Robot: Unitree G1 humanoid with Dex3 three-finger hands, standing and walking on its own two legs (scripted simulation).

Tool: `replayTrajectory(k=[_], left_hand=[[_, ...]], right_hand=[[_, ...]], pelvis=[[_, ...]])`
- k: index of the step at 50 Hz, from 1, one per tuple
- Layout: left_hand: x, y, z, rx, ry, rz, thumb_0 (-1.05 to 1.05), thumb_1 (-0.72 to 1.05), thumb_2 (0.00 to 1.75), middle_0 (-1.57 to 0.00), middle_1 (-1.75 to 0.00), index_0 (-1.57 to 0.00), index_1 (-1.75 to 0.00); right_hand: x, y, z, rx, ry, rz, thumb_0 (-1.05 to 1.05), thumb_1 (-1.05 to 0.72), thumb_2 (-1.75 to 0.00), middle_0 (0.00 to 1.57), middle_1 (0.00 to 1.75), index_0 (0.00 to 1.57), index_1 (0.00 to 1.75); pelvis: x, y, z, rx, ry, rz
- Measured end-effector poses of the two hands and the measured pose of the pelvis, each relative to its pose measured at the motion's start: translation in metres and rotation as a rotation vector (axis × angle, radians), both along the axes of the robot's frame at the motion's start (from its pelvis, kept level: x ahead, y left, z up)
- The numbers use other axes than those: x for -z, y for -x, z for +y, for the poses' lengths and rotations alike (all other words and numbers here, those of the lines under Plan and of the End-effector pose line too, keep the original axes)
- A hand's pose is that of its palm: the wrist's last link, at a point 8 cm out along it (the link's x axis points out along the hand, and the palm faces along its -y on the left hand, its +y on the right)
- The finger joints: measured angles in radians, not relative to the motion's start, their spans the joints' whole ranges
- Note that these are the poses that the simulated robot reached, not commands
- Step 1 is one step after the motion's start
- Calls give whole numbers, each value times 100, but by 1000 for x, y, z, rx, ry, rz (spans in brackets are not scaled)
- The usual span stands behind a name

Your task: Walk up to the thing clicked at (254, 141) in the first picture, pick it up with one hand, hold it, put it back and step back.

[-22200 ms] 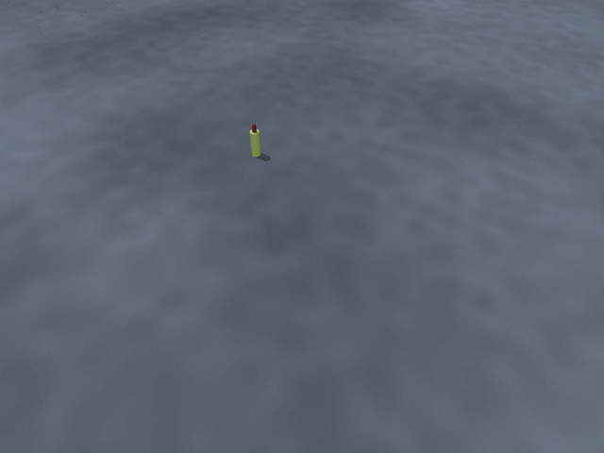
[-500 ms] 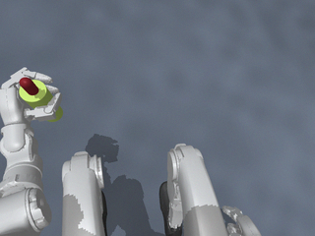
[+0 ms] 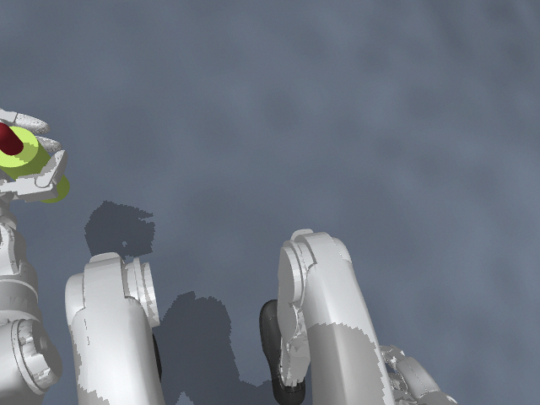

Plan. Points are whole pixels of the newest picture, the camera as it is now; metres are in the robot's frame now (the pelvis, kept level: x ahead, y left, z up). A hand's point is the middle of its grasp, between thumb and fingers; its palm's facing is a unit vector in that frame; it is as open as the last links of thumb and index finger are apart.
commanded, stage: crouch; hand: left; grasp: from the side
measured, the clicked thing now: (28, 163) +0.45 +0.27 -0.10
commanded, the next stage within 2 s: lower in 0.12 s
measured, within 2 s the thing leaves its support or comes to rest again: rests again in 1.20 s
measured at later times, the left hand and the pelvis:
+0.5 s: hand (49, 176) +0.45 +0.26 -0.14, palm faces +0.21 -0.98 -0.03, open 6.7 cm; pelvis +0.00 +0.00 -0.02, yaw -3 degrees
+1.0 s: hand (62, 182) +0.46 +0.26 -0.19, palm faces +0.22 -0.97 -0.03, open 6.7 cm; pelvis -0.01 +0.01 -0.03, yaw -6 degrees
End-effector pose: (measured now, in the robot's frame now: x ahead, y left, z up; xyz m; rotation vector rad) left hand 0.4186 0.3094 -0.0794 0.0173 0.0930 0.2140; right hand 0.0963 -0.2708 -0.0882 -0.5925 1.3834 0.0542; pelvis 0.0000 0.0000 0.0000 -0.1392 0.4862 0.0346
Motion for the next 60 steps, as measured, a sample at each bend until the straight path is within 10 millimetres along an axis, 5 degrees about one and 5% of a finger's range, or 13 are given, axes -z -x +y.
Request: replayTrajectory(k=[16,34,60], left_hand=[[27,-2,0,-3,-6,1,1,0,108,-88,-101,-94,-103],[86,-2,-1,-5,19,22,1,0,108,-89,-101,-95,-102],[119,-6,-6,-11,6,26,1,0,108,-89,-100,-95,-102]], right_hand=[[3,-6,2,-59,25,32,0,-92,-91,21,30,20,30],[-8,-12,6,-205,109,89,0,-92,-90,21,30,20,30],[-19,-18,21,-355,165,111,0,-90,-90,21,30,20,30]], pelvis=[[10,-1,3,11,27,-34],[23,1,8,37,80,-108],[29,8,16,63,137,-186]])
